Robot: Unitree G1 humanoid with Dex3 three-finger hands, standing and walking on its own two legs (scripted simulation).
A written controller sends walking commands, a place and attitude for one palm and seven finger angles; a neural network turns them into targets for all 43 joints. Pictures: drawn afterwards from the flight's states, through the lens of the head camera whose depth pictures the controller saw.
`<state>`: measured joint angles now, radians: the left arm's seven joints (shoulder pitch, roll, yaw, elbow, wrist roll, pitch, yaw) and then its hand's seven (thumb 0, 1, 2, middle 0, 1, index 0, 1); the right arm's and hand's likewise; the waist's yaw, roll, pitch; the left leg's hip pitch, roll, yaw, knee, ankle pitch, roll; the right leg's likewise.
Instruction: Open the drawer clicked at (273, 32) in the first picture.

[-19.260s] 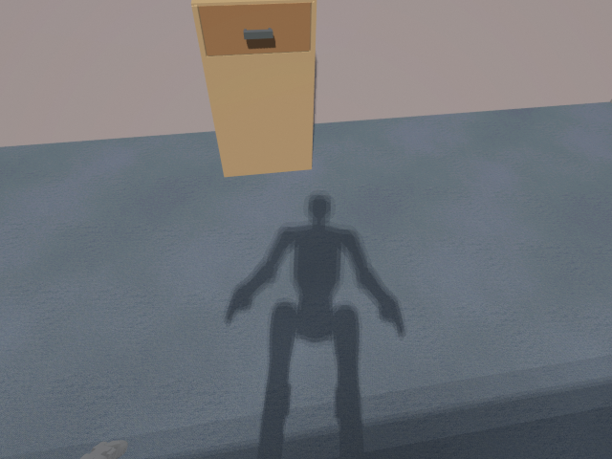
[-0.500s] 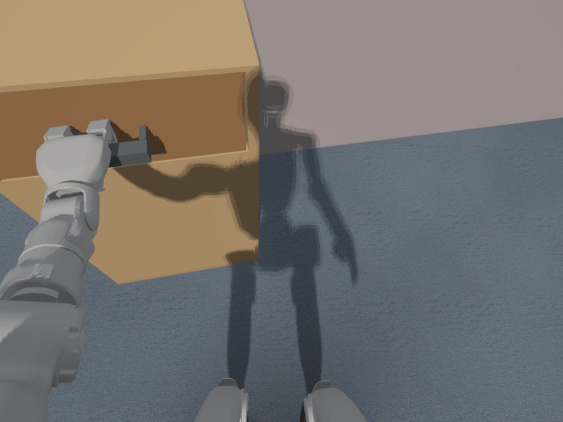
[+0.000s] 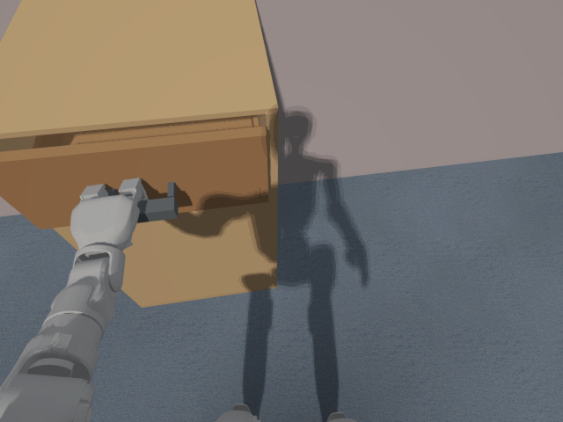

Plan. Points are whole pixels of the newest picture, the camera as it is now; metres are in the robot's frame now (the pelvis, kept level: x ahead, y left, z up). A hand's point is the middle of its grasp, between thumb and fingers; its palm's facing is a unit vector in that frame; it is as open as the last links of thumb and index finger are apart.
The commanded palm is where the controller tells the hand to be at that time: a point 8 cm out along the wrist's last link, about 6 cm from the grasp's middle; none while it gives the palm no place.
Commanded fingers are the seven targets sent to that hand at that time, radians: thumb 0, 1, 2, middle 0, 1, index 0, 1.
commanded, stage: pull the drawer open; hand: left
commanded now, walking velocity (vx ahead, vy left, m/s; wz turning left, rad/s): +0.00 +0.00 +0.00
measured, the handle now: (141, 201) +0.45 +0.24 +0.00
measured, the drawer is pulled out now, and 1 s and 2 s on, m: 0.05 0.18 0.30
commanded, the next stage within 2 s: none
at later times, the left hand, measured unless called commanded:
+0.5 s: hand (117, 288) +0.31 +0.25 -0.02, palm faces -0.01 -0.05 -1.00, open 5.7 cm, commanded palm +0.29 +0.23 +0.03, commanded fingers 0.00 0.90 0.90 -0.40 -1.35 -0.40 -1.35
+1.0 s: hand (114, 319) +0.26 +0.24 -0.02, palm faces -0.01 -0.05 -1.00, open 5.7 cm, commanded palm +0.24 +0.23 +0.03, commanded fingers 0.00 0.90 0.90 -0.40 -1.35 -0.40 -1.35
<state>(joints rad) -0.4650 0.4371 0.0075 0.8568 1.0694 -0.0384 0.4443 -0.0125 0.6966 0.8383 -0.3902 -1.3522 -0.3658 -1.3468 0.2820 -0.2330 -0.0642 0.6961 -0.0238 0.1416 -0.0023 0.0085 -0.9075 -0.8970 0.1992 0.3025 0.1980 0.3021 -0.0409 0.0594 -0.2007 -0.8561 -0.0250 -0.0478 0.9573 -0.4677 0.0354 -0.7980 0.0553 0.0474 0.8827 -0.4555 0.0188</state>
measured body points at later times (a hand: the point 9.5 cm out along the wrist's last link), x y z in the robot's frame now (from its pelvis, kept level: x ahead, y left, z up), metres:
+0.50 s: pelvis +0.00 -0.01 +0.01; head +0.06 -0.01 +0.45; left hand +0.30 +0.25 +0.03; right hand +0.14 -0.26 -0.11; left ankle -0.02 +0.09 -0.68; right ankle -0.03 -0.14 -0.68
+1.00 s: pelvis -0.01 -0.02 +0.01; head +0.03 -0.03 +0.45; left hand +0.26 +0.24 +0.03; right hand +0.13 -0.27 -0.11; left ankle -0.02 +0.09 -0.68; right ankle -0.03 -0.14 -0.68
